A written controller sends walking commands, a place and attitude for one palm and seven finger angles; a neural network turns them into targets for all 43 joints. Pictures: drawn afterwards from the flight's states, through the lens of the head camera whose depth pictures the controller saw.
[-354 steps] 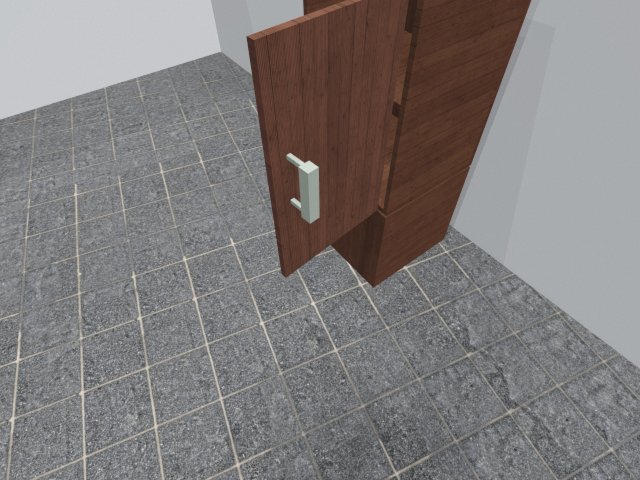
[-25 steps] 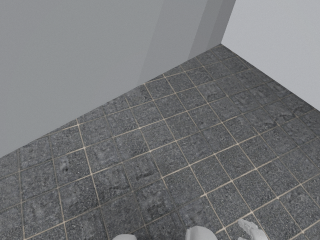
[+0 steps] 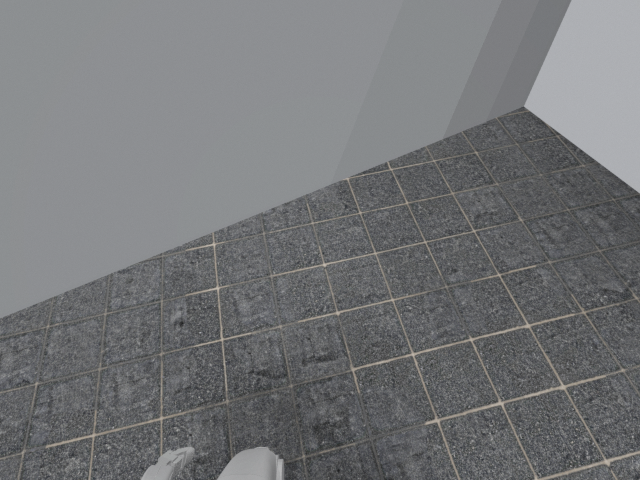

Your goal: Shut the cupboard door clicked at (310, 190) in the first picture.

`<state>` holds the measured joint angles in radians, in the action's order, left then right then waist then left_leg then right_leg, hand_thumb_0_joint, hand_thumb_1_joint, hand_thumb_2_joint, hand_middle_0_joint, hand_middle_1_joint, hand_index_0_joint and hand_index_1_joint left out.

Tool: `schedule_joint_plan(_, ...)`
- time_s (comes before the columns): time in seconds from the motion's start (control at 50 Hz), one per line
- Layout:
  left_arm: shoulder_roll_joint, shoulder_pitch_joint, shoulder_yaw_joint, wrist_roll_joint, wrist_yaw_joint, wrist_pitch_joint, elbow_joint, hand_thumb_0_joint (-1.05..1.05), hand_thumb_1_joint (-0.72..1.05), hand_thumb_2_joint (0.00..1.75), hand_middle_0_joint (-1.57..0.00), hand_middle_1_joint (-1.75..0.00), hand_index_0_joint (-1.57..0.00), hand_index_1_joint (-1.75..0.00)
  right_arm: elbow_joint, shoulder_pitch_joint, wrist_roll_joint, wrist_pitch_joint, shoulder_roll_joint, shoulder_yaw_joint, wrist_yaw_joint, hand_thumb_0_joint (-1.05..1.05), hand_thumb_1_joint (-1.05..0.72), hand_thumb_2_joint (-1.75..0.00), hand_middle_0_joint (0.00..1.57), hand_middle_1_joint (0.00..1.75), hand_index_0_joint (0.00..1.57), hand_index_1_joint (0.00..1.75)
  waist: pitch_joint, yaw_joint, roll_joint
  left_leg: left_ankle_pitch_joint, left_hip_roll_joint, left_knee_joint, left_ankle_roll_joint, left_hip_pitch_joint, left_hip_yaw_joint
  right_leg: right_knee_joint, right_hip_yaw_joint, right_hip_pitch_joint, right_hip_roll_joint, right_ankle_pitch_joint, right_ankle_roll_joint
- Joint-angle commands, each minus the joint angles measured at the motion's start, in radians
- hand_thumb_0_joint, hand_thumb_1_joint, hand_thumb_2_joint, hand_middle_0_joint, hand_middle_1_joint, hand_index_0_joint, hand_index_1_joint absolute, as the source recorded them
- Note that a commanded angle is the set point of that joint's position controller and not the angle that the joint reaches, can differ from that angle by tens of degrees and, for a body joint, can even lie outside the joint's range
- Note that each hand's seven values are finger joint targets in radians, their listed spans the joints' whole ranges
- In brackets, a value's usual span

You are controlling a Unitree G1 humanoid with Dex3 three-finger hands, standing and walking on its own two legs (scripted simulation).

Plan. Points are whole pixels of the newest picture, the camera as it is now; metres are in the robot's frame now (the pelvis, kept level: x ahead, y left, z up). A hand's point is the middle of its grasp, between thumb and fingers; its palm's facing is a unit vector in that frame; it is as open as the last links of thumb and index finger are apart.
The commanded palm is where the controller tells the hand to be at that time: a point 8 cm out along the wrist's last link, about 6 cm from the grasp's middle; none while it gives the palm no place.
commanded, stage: walk to a spot facing it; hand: left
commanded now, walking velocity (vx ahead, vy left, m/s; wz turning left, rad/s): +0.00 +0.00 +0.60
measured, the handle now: out of the picture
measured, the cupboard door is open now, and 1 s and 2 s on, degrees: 96 96 96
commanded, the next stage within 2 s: none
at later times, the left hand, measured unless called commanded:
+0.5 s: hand out of the picture +0.05 +0.23 -0.17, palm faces +0.30 -0.91 -0.28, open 7.4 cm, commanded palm none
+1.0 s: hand out of the picture -0.04 +0.15 -0.18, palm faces +0.62 -0.75 -0.25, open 7.3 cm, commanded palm none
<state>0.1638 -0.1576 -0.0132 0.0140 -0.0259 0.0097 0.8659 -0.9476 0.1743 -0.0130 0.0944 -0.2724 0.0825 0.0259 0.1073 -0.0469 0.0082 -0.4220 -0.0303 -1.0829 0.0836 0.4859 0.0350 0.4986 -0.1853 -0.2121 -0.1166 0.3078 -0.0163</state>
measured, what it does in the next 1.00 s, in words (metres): steps on the spot, turning left: left foot, then right foot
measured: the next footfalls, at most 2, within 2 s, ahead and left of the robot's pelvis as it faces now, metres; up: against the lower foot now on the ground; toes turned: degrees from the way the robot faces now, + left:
left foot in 0.20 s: +0.03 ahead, +0.13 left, +0.00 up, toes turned +14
right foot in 0.58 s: +0.11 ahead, -0.13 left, +0.00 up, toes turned +17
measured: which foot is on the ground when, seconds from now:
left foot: up 0.00-0.18, down 0.20-0.58, up 0.60-1.00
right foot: down 0.00-0.20, up 0.22-0.56, down 0.58-1.00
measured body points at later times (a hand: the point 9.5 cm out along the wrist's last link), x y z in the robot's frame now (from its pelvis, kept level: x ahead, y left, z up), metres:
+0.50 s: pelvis +0.02 -0.01 -0.01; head +0.08 +0.01 +0.44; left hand +0.04 +0.28 -0.14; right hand +0.18 -0.22 -0.15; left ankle -0.01 +0.12 -0.74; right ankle +0.06 -0.16 -0.70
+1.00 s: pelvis +0.04 -0.04 -0.01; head +0.09 +0.01 +0.43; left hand -0.07 +0.19 -0.16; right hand +0.29 -0.18 -0.15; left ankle -0.03 +0.05 -0.73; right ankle +0.07 -0.14 -0.74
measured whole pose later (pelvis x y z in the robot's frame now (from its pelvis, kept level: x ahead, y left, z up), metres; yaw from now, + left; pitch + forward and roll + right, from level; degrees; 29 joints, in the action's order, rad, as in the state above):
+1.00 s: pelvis +0.04 -0.04 -0.01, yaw +38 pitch +1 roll +1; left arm 0.22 -0.24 -0.05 0.02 -0.02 0.01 0.90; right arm -0.92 0.09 -0.01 0.07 -0.25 0.06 0.03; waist 0.11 0.02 -0.04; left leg -0.36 -0.02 -0.64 0.05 0.32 0.11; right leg 0.61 -0.31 -0.22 -0.17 0.38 0.01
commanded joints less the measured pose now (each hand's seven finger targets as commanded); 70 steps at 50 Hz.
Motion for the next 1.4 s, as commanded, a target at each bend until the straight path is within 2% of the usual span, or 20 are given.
schedule_joint_plan(0.0,0.224,-0.098,-0.075,0.010,-0.012,-0.025,-0.033,0.00,0.90,0.90,-0.20,-0.30,-0.20,-0.30,0.092,-0.079,0.003,-0.038,-0.016,-0.005,0.007,0.00,-0.90,-0.90,0.20,0.30,0.20,0.30,-0.157,0.082,-0.195,-0.022,-0.004,0.203,-0.004,0.029,0.049,-0.081,0.086,0.236,-0.234,-0.656,-0.089)
schedule_joint_plan(0.1,0.253,-0.088,-0.091,0.014,-0.005,-0.021,-0.018,0.00,0.90,0.90,-0.20,-0.30,-0.20,-0.30,0.105,-0.055,0.004,-0.051,-0.028,-0.005,0.005,0.00,-0.90,-0.90,0.20,0.30,0.20,0.30,-0.162,0.064,-0.212,0.034,0.010,0.441,-0.038,-0.118,0.091,0.013,0.049,0.175,-0.270,-0.628,-0.074)
schedule_joint_plan(0.14,0.251,-0.052,-0.093,0.001,0.002,-0.015,-0.029,0.00,0.90,0.90,-0.20,-0.30,-0.20,-0.30,0.079,0.056,-0.002,-0.059,-0.082,0.011,0.003,0.00,-0.90,-0.90,0.20,0.30,0.20,0.30,-0.206,-0.013,-0.102,0.268,-0.003,0.628,-0.070,-0.358,0.057,0.204,-0.016,0.018,-0.234,-0.487,-0.005)
schedule_joint_plan(0.16,0.192,-0.045,-0.083,-0.008,0.010,-0.008,-0.061,0.00,0.90,0.90,-0.20,-0.30,-0.20,-0.30,0.069,0.126,-0.012,-0.069,-0.197,0.039,-0.003,0.00,-0.90,-0.90,0.20,0.30,0.20,0.30,-0.245,-0.051,0.194,0.574,-0.244,0.676,-0.187,-0.536,-0.282,0.441,-0.047,-0.253,-0.089,0.023,0.075)
schedule_joint_plan(0.18,0.150,0.029,-0.061,-0.005,0.007,0.002,-0.106,0.00,0.90,0.90,-0.20,-0.30,-0.20,-0.30,0.058,0.182,-0.008,-0.063,-0.265,0.055,-0.015,0.00,-0.90,-0.90,0.20,0.30,0.20,0.30,-0.239,-0.081,0.294,0.885,-0.411,0.708,-0.317,-0.539,-0.480,0.621,0.057,-0.406,-0.001,0.395,0.100)
schedule_joint_plan(0.2,0.180,0.069,-0.061,0.003,0.003,0.011,-0.115,0.00,0.90,0.90,-0.20,-0.30,-0.20,-0.30,0.048,0.179,-0.007,-0.060,-0.246,0.046,-0.021,0.00,-0.90,-0.90,0.20,0.30,0.20,0.30,-0.213,-0.069,0.159,0.799,-0.413,0.692,-0.335,-0.491,-0.394,0.673,0.151,-0.400,-0.030,0.345,0.083)
schedule_joint_plan(0.3,0.178,-0.003,-0.075,0.006,0.016,0.022,-0.040,0.00,0.90,0.90,-0.20,-0.30,-0.20,-0.30,0.100,-0.002,-0.007,-0.079,-0.160,0.017,-0.043,0.00,-0.90,-0.90,0.20,0.30,0.20,0.30,-0.166,0.028,0.147,0.664,-0.210,0.709,-0.234,-0.370,-0.222,0.682,0.187,-0.363,-0.001,0.098,0.103)
schedule_joint_plan(0.52,0.168,-0.076,-0.070,-0.007,0.013,0.001,-0.046,0.00,0.90,0.90,-0.20,-0.30,-0.20,-0.30,0.116,-0.071,-0.006,-0.058,-0.170,0.040,-0.029,0.00,-0.90,-0.90,0.20,0.30,0.20,0.30,-0.165,0.075,0.162,0.473,-0.127,0.600,-0.189,-0.160,-0.297,0.054,0.122,0.033,0.105,-0.025,0.092)
schedule_joint_plan(0.54,0.206,-0.131,-0.081,-0.002,0.008,-0.011,-0.037,0.00,0.90,0.90,-0.20,-0.30,-0.20,-0.30,0.126,-0.078,0.002,-0.059,-0.138,0.037,-0.026,0.00,-0.90,-0.90,0.20,0.30,0.20,0.30,-0.182,0.106,0.060,0.324,-0.067,0.517,-0.138,-0.068,-0.262,-0.101,0.174,0.169,0.038,-0.111,0.082)
schedule_joint_plan(0.56,0.310,-0.156,-0.102,0.017,-0.004,-0.023,-0.033,0.00,0.90,0.90,-0.20,-0.30,-0.20,-0.30,0.144,-0.056,0.011,-0.060,-0.057,0.025,-0.020,0.00,-0.90,-0.90,0.20,0.30,0.20,0.30,-0.205,0.113,-0.260,-0.021,0.078,0.275,-0.053,0.116,-0.093,-0.205,0.457,0.293,-0.246,-0.191,-0.003)
schedule_joint_plan(0.58,0.341,-0.143,-0.096,0.013,-0.009,-0.018,-0.042,0.00,0.90,0.90,-0.20,-0.30,-0.20,-0.30,0.158,-0.081,0.005,-0.057,-0.079,0.027,-0.019,0.00,-0.90,-0.90,0.20,0.30,0.20,0.30,-0.180,0.118,-0.330,-0.236,0.080,0.017,-0.042,0.116,-0.079,-0.221,0.564,0.152,-0.404,-0.307,-0.111)
schedule_joint_plan(0.7,0.188,-0.010,-0.060,0.004,-0.010,-0.022,-0.075,0.00,0.90,0.90,-0.20,-0.30,-0.20,-0.30,0.085,-0.036,-0.001,-0.027,-0.047,0.020,0.006,0.00,-0.90,-0.90,0.20,0.30,0.20,0.30,-0.110,0.031,-0.225,0.033,0.002,-0.124,-0.010,0.094,-0.041,-0.164,0.155,0.086,-0.185,-0.432,-0.064)
schedule_joint_plan(0.88,0.246,-0.140,-0.089,0.016,-0.010,-0.023,-0.017,0.00,0.90,0.90,-0.20,-0.30,-0.20,-0.30,0.108,-0.126,0.005,-0.046,-0.012,-0.009,0.005,0.00,-0.90,-0.90,0.20,0.30,0.20,0.30,-0.162,0.100,-0.221,-0.039,0.010,0.325,-0.026,-0.018,0.068,-0.047,0.084,0.250,-0.267,-0.700,-0.103)
schedule_joint_plan(0.96,0.256,-0.082,-0.100,0.004,0.002,-0.018,-0.020,0.00,0.90,0.90,-0.20,-0.30,-0.20,-0.30,0.086,-0.003,-0.001,-0.060,-0.063,0.006,0.002,0.00,-0.90,-0.90,0.20,0.30,0.20,0.30,-0.195,0.015,-0.155,0.207,0.020,0.619,-0.062,-0.305,0.076,0.142,-0.008,0.077,-0.245,-0.550,-0.019)
schedule_joint_plan(1.0,0.152,-0.002,-0.065,-0.007,0.012,-0.006,-0.090,0.00,0.90,0.90,-0.20,-0.30,-0.20,-0.30,0.066,0.137,-0.011,-0.067,-0.244,0.051,-0.011,0.00,-0.90,-0.90,0.20,0.30,0.20,0.30,-0.231,-0.069,0.320,0.816,-0.368,0.712,-0.273,-0.559,-0.445,0.561,0.003,-0.380,-0.020,0.353,0.103)
schedule_joint_plan(1.02,0.177,0.043,-0.065,0.002,0.006,0.009,-0.106,0.00,0.90,0.90,-0.20,-0.30,-0.20,-0.30,0.043,0.160,-0.008,-0.059,-0.247,0.047,-0.021,0.00,-0.90,-0.90,0.20,0.30,0.20,0.30,-0.229,-0.068,0.189,0.852,-0.407,0.692,-0.336,-0.527,-0.413,0.648,0.133,-0.405,-0.024,0.360,0.086)
schedule_joint_plan(1.12,0.177,-0.008,-0.075,0.006,0.019,0.020,-0.037,0.00,0.90,0.90,-0.20,-0.30,-0.20,-0.30,0.093,-0.001,-0.009,-0.080,-0.148,0.012,-0.043,0.00,-0.90,-0.90,0.20,0.30,0.20,0.30,-0.164,0.026,0.148,0.601,-0.212,0.728,-0.237,-0.385,-0.241,0.681,0.189,-0.366,-0.005,0.094,0.101)
schedule_joint_plan(1.28,0.161,0.092,-0.068,0.007,0.046,-0.007,-0.076,0.00,0.90,0.90,-0.20,-0.30,-0.20,-0.30,0.072,0.045,-0.017,-0.098,-0.166,0.026,-0.027,0.00,-0.90,-0.90,0.20,0.30,0.20,0.30,-0.088,0.008,0.131,0.121,-0.180,0.802,-0.255,-0.305,-0.345,0.315,0.148,-0.287,0.037,0.104,0.102)
schedule_joint_plan(1.36,0.169,-0.066,-0.079,0.006,0.054,-0.026,-0.027,0.00,0.90,0.90,-0.20,-0.30,-0.20,-0.30,0.085,-0.034,-0.009,-0.092,-0.160,0.033,-0.025,0.00,-0.90,-0.90,0.20,0.30,0.20,0.30,-0.132,0.089,0.108,-0.003,-0.102,0.668,-0.195,-0.093,-0.323,0.013,0.090,0.097,0.105,0.004,0.094)
schedule_joint_plan(1.38,0.222,-0.161,-0.096,0.010,0.046,-0.039,-0.001,0.00,0.90,0.90,-0.20,-0.30,-0.20,-0.30,0.096,-0.055,-0.001,-0.097,-0.114,0.024,-0.023,0.00,-0.90,-0.90,0.20,0.30,0.20,0.30,-0.160,0.142,-0.016,-0.070,-0.017,0.527,-0.148,0.081,-0.247,-0.117,0.179,0.318,0.023,0.051,0.076)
